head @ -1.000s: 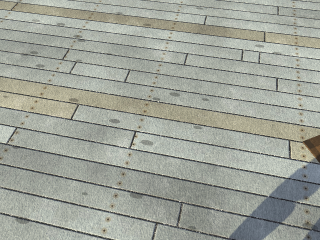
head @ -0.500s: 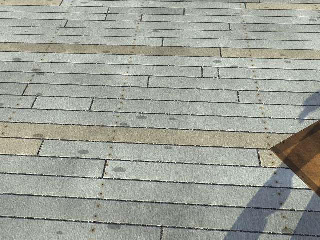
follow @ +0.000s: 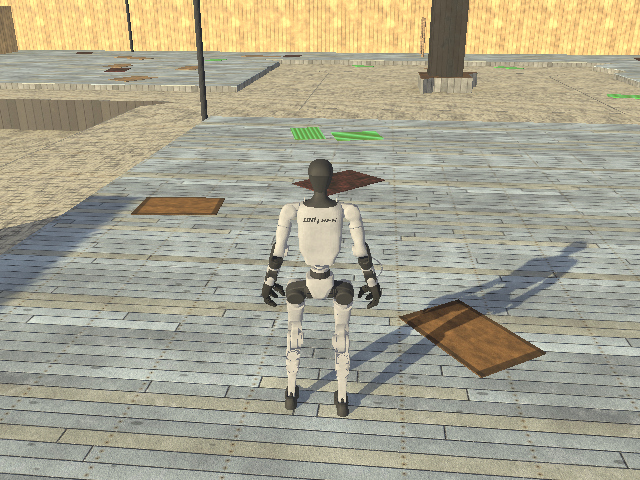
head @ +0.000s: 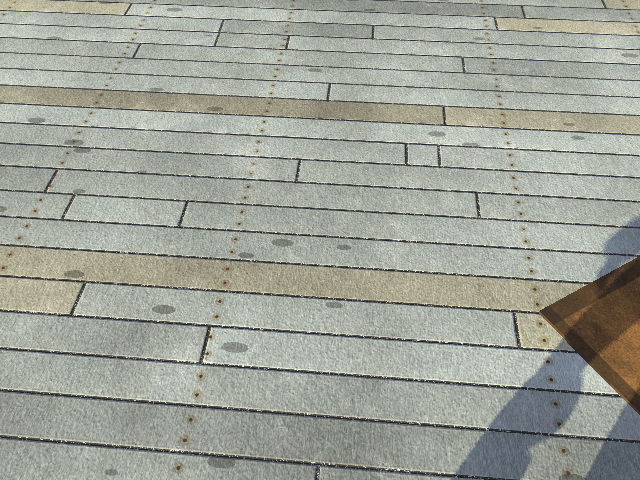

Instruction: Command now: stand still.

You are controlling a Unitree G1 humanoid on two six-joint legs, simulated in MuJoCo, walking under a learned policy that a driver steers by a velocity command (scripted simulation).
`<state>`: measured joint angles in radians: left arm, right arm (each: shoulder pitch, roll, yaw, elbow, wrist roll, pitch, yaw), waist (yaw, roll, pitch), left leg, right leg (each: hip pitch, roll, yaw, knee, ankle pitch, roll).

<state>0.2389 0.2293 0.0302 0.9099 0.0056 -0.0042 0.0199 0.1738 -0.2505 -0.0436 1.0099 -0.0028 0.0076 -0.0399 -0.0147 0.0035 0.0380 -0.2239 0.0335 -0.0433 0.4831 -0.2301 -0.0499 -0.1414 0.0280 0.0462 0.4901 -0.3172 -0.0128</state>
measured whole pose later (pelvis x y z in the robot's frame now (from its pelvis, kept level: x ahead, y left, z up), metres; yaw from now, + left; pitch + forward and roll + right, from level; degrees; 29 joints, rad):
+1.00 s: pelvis +0.14 +0.05 +0.01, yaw +0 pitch +1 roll +0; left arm 0.09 0.26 0.05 0.92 -0.02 -0.08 -0.01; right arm 0.48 -0.18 -0.01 1.09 0.00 -0.08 -0.01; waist -0.08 -0.03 0.00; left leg 0.07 -0.03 0.03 0.18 -0.27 0.05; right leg -0.64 -0.09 -0.01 0.78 -0.06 -0.02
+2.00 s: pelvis +0.73 +0.07 +0.01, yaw +1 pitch +1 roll +1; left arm 0.14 0.28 0.06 0.93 -0.01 -0.07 0.01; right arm 0.33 -0.23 -0.05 0.97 -0.01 -0.10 0.02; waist -0.04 -0.04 0.01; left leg -0.11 -0.06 0.07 0.25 -0.15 0.07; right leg -0.67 -0.14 0.04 0.92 -0.11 -0.02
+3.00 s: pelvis +1.24 +0.09 +0.00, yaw +23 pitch +3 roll +0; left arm 0.08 0.29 0.07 0.82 0.00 -0.05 0.04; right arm 0.16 -0.28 -0.09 0.74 0.00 -0.03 0.02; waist -0.01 -0.01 0.09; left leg -0.40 -0.11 -0.01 0.45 -0.09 0.10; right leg -0.55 -0.05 0.06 1.17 -0.46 0.05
